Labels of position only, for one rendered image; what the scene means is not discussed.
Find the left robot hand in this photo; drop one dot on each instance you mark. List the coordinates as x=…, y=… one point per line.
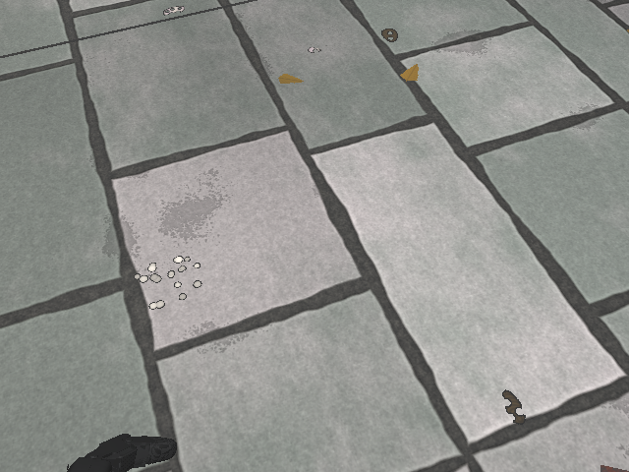
x=122, y=453

